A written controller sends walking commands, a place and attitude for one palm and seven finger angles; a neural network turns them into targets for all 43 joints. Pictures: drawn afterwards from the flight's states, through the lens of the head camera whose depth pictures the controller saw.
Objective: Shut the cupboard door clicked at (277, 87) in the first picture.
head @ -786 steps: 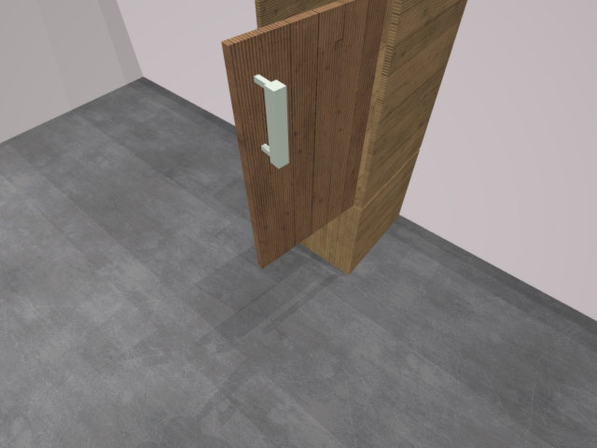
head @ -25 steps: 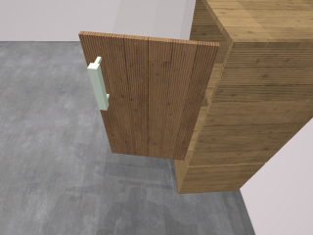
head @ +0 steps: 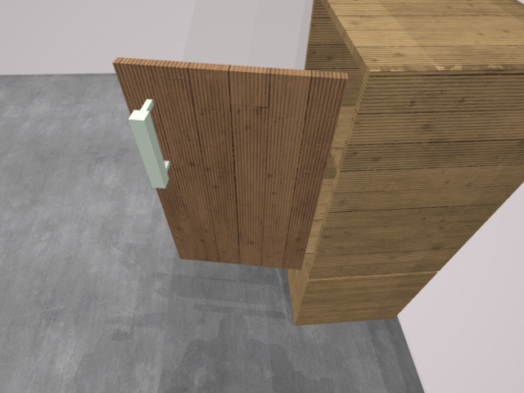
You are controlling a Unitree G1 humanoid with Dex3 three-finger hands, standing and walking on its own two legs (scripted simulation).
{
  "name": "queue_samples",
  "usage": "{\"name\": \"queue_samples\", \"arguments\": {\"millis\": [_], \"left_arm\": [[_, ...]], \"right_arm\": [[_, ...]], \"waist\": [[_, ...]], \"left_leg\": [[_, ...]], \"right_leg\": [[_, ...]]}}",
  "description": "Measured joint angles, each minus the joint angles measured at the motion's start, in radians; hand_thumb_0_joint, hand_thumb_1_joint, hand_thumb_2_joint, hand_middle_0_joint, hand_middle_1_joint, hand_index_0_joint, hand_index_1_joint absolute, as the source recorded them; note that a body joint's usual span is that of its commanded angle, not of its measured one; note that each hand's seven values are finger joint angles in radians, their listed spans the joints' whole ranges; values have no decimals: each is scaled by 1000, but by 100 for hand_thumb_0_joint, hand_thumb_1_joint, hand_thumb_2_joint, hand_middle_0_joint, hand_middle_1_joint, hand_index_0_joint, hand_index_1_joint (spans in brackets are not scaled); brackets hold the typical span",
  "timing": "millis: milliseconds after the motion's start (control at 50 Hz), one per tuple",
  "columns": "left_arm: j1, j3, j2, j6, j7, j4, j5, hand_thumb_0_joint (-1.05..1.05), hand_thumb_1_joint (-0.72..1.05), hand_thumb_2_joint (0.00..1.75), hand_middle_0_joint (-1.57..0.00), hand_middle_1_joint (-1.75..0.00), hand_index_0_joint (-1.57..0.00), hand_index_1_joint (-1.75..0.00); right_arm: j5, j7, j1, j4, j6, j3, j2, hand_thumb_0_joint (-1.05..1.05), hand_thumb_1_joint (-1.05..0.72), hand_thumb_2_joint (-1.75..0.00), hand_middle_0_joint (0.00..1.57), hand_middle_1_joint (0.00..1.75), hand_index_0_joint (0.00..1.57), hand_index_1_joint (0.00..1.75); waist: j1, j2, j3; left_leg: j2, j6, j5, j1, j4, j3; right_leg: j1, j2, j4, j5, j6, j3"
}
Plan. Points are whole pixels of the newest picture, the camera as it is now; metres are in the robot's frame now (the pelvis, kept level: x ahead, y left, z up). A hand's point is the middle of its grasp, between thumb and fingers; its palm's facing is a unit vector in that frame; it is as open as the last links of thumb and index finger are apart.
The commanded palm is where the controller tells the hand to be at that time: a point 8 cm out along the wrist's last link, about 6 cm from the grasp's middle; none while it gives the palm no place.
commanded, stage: look again from close up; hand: left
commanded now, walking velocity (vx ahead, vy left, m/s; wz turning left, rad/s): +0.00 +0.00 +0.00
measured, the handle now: (154, 145) +0.49 +0.22 +0.10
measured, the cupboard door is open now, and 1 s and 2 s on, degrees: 80 80 80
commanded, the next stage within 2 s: raise the hand and make a fist in 0.12 s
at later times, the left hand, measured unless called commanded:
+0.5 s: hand (137, 369) +0.16 +0.19 -0.02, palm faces +0.07 -0.99 -0.11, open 6.8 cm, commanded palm +0.10 +0.25 -0.05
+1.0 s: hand (125, 362) +0.16 +0.19 +0.01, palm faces +0.02 -1.00 -0.06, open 4.4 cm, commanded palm +0.12 +0.24 +0.02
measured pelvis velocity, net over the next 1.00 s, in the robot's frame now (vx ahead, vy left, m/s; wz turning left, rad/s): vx -0.03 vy -0.04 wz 0.08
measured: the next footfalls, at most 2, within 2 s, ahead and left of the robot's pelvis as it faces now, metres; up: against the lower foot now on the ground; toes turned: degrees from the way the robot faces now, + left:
none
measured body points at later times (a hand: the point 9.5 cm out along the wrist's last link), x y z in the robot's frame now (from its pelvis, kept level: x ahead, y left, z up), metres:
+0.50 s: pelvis -0.02 -0.05 -0.07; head -0.01 -0.06 +0.38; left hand +0.15 +0.24 -0.01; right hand +0.16 -0.29 -0.14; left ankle -0.02 +0.06 -0.75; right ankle +0.01 -0.12 -0.75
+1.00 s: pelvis -0.03 -0.04 -0.06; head +0.01 -0.04 +0.39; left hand +0.15 +0.25 +0.02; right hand +0.15 -0.27 -0.13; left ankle -0.02 +0.06 -0.75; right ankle +0.01 -0.12 -0.75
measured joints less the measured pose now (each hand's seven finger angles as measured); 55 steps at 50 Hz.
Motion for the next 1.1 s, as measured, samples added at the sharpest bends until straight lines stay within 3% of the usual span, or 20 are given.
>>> {"name": "queue_samples", "arguments": {"millis": [240,260,280,320,340,400,460,500,520,580,660,720,780,880,980,1100], "left_arm": [[-25,0,22,-14,2,-15,1,0,90,89,-20,-30,-20,-30],[7,99,15,11,-19,-148,-6,1,90,89,-20,-30,-20,-30],[46,136,22,-16,-13,-306,-37,1,90,89,-20,-30,-20,-30],[130,161,33,-57,-9,-617,-118,1,90,89,-21,-31,-21,-31],[157,173,32,-86,-25,-734,-155,1,90,89,-21,-31,-21,-31],[194,221,4,-255,-133,-904,-252,1,91,89,-23,-34,-23,-34],[192,274,-17,-456,-313,-875,-320,1,91,89,-27,-38,-26,-38],[199,289,-1,-533,-447,-843,-351,0,91,89,-29,-41,-29,-41],[202,293,8,-542,-507,-832,-366,0,90,89,-31,-43,-31,-42],[219,307,27,-505,-605,-830,-404,0,90,89,-36,-48,-36,-48],[222,336,24,-477,-583,-901,-436,1,90,89,-44,-56,-43,-55],[199,330,21,-469,-562,-963,-440,2,90,90,-49,-61,-49,-61],[162,304,37,-421,-565,-990,-421,2,90,90,-54,-67,-54,-67],[169,285,65,-317,-535,-1040,-402,2,90,90,-63,-77,-63,-77],[222,298,46,-304,-464,-1101,-406,2,90,90,-72,-87,-72,-87],[263,262,27,-296,-417,-1167,-376,1,90,90,-83,-99,-83,-99]], "right_arm": [[0,2,-18,-17,-4,3,-23,1,-91,-90,20,30,21,30],[1,-16,5,-75,-22,-5,-16,1,-91,-90,20,30,21,30],[25,-42,38,-140,-64,-4,-11,1,-91,-90,20,30,21,30],[52,-57,100,-243,-142,-11,-3,1,-91,-90,20,30,21,30],[51,-49,128,-285,-171,-23,1,1,-91,-90,20,30,21,30],[38,-17,165,-383,-229,-45,14,1,-91,-90,20,30,20,30],[42,0,121,-456,-247,-36,22,1,-91,-90,20,30,20,30],[45,3,93,-510,-259,-26,34,1,-91,-90,20,30,21,30],[47,3,84,-541,-266,-21,36,1,-91,-90,20,30,21,30],[53,-14,68,-615,-283,-11,27,1,-91,-90,20,30,21,30],[55,-45,63,-630,-302,-8,13,1,-91,-90,20,30,21,30],[58,-63,64,-610,-307,1,5,2,-91,-90,20,30,21,30],[61,-71,69,-596,-300,13,7,2,-91,-90,20,30,21,30],[63,-70,96,-600,-281,20,26,2,-91,-90,20,30,21,30],[61,-64,139,-596,-282,12,37,2,-91,-90,20,30,21,30],[55,-56,164,-583,-298,12,30,2,-91,-90,20,30,21,30]], "waist": [[-5,1,-15],[-11,-11,3],[-19,-25,18],[-27,-46,19],[-28,-52,-1],[-31,-47,-96],[-28,-12,-165],[-21,-9,-188],[-16,-8,-191],[8,4,-181],[45,16,-161],[58,25,-153],[52,31,-145],[18,34,-139],[0,35,-146],[3,38,-143]], "left_leg": [[22,-19,-3,-17,14,-3],[18,-20,-16,-40,57,-10],[13,-22,-40,-77,122,-22],[-9,-24,-99,-131,240,-41],[-21,-24,-122,-160,288,-47],[-40,-41,-190,-292,440,-51],[-9,-47,-245,-466,598,-51],[7,-53,-270,-565,678,-60],[15,-60,-281,-606,713,-65],[35,-71,-291,-682,786,-87],[49,-84,-307,-715,831,-124],[51,-85,-299,-716,829,-147],[50,-84,-285,-704,806,-155],[52,-75,-263,-649,738,-136],[49,-57,-250,-590,671,-113],[37,-33,-249,-541,628,-105]], "right_leg": [[-5,21,-14,9,-17,-5],[-32,14,43,-11,-17,-10],[-86,5,161,-50,-15,-18],[-198,-21,433,-98,-15,-16],[-241,-30,501,-112,-17,-10],[-327,-38,499,-205,-39,-1],[-477,-6,589,-253,-54,-4],[-577,12,658,-247,-62,-10],[-614,18,684,-251,-67,-16],[-674,36,731,-264,-72,-42],[-684,48,736,-261,-74,-80],[-671,50,716,-252,-69,-102],[-652,50,685,-238,-63,-108],[-602,54,617,-206,-64,-86],[-550,55,551,-185,-56,-59],[-497,45,503,-179,-40,-47]]}}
